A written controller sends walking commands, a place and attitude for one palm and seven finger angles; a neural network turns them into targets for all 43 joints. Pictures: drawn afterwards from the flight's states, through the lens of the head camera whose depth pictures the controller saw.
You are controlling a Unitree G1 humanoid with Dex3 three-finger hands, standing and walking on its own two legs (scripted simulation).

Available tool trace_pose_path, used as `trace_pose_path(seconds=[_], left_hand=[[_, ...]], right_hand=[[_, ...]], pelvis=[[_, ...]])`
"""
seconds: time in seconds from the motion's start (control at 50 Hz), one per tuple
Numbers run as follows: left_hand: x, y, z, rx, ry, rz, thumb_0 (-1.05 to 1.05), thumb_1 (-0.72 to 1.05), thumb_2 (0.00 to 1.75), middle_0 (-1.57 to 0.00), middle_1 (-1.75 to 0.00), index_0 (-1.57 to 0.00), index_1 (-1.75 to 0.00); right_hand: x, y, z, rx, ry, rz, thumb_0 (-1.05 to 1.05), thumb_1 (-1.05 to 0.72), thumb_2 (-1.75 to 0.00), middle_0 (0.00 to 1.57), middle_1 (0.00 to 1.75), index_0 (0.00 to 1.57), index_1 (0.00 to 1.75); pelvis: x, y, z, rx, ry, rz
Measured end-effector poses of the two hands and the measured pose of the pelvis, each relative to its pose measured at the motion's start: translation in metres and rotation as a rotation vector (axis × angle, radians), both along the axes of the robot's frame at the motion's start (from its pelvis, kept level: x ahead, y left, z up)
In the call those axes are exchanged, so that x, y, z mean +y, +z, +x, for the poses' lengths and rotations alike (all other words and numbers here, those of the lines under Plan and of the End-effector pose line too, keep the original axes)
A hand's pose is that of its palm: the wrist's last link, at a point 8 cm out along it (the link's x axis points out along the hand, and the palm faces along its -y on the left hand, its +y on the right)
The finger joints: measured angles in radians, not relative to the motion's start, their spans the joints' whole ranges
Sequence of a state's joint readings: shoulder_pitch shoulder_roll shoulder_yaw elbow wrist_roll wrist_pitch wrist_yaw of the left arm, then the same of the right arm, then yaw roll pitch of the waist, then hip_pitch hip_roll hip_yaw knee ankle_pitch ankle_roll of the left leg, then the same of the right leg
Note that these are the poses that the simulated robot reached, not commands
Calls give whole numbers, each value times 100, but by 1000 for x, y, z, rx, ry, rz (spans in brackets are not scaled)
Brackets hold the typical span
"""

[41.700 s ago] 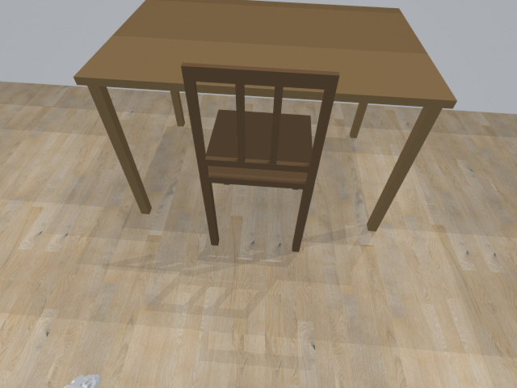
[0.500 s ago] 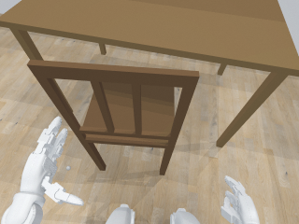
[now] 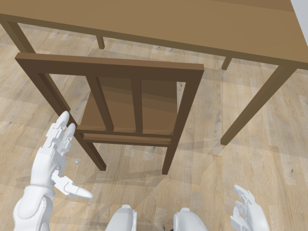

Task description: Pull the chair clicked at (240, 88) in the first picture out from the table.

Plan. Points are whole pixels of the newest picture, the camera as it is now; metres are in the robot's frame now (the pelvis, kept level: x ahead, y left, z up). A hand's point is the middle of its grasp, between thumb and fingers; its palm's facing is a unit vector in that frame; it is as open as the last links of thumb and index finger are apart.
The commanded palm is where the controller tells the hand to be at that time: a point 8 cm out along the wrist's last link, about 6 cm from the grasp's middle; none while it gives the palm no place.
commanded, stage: aim the fingers beside a spindle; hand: left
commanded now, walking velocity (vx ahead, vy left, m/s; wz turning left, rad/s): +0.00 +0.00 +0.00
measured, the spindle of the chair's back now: (102, 107) +0.45 +0.17 +0.00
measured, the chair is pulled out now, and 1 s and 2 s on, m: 0.16 0.16 0.16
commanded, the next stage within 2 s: push the fingers through the gap in 1.46 s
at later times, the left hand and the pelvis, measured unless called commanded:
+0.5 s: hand (91, 160) +0.29 +0.17 +0.01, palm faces -0.05 -1.00 -0.03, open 16.9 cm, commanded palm +0.27 +0.22 +0.02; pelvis +0.00 +0.01 -0.02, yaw +0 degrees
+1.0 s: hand (101, 151) +0.31 +0.15 +0.00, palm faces -0.04 -1.00 -0.04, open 16.9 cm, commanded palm +0.29 +0.21 +0.01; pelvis +0.00 +0.00 -0.03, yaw -1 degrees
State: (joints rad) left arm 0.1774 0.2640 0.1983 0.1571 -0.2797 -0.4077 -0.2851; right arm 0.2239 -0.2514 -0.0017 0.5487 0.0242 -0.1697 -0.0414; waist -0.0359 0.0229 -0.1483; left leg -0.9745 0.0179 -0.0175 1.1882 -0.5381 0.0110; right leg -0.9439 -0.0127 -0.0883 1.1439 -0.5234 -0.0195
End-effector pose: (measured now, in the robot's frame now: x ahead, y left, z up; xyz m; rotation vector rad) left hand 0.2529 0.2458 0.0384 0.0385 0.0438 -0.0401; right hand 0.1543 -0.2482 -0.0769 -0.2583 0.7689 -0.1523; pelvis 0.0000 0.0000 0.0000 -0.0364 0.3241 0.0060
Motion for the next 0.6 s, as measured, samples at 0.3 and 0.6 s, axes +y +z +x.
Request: trace_pose_path(seconds=[0.3, 0.6], left_hand=[[-16, -13, 5, -8, -6, -7, -1, -50, 30, -6, -8, -6, -8], [-25, -27, 21, -7, -8, -13, -1, -50, 30, -6, -8, -6, -8]], right_hand=[[10, -10, 5, 15, 19, 10, 2, -91, -90, 20, 30, 20, 30], [14, -23, 6, 55, 27, 17, 1, -91, -90, 20, 30, 21, 30]], pelvis=[[6, -9, -2, 23, -4, 1], [7, -17, -4, 47, -4, -3]])
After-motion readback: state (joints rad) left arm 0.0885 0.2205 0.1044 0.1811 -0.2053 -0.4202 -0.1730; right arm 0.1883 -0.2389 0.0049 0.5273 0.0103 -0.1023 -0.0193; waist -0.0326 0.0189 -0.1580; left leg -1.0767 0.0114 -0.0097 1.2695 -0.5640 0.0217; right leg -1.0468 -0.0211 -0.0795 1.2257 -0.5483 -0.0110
